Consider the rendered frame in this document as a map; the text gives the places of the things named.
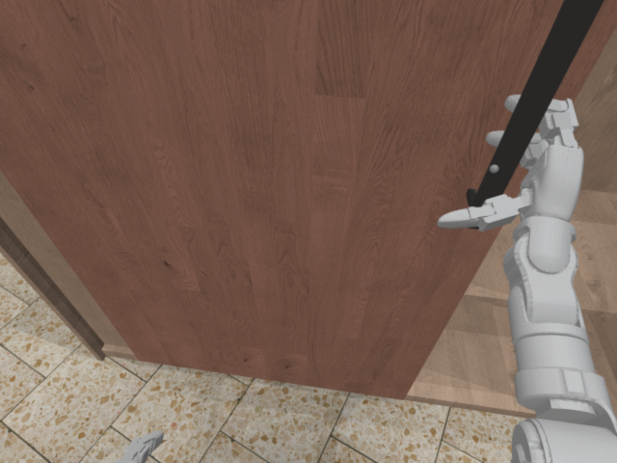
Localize robot right forearm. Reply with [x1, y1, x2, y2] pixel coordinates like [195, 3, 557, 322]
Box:
[503, 216, 617, 437]

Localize robot right upper arm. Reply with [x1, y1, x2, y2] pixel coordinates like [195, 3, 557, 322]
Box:
[511, 418, 617, 463]

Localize handle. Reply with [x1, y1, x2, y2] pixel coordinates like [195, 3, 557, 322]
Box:
[466, 0, 604, 230]

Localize right robot hand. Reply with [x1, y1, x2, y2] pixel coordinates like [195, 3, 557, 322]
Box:
[438, 95, 584, 232]

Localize wardrobe door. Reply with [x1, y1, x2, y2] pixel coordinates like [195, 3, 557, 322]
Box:
[0, 171, 128, 347]
[0, 0, 617, 400]

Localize left robot hand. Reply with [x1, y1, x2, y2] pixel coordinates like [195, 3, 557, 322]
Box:
[114, 430, 164, 463]

